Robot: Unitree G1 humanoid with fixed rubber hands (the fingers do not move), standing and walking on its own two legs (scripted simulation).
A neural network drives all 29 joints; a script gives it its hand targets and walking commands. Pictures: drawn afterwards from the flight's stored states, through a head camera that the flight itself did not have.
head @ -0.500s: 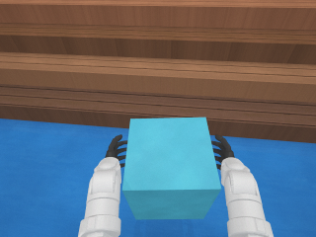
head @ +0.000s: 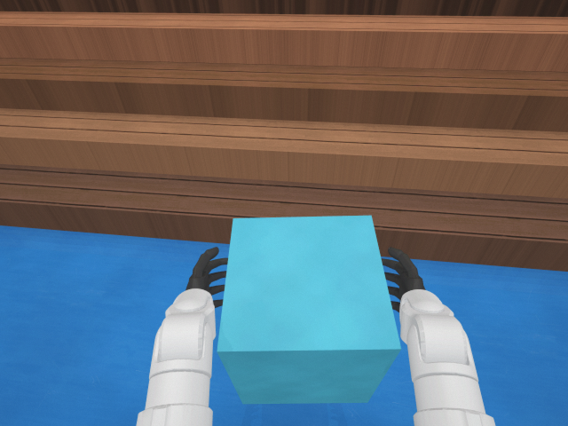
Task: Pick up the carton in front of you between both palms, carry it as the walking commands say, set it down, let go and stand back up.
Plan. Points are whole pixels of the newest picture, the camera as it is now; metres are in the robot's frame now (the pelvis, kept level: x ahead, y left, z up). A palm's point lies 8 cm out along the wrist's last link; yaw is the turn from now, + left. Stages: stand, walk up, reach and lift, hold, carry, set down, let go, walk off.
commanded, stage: hold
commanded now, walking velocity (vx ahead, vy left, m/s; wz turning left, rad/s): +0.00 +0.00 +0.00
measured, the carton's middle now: (303, 314) +0.30 +0.00 -0.03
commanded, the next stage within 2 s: carry in 0.98 s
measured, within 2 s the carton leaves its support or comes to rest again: neither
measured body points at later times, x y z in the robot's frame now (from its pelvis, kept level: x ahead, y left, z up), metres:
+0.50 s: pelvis -0.01 +0.00 +0.00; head -0.05 +0.00 +0.45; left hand +0.29 +0.15 +0.04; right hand +0.29 -0.15 +0.04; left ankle +0.01 +0.13 -0.75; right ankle +0.01 -0.13 -0.75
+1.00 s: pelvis +0.00 +0.00 +0.00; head -0.04 +0.00 +0.45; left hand +0.29 +0.15 +0.04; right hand +0.29 -0.15 +0.04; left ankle +0.01 +0.13 -0.75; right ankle +0.01 -0.13 -0.75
